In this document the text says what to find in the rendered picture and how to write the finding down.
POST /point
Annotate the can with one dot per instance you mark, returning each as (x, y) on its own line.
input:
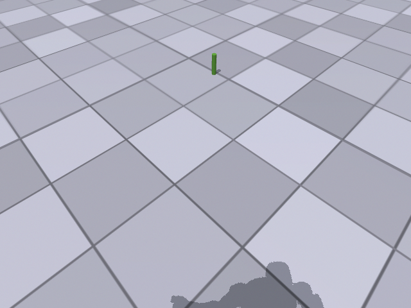
(213, 63)

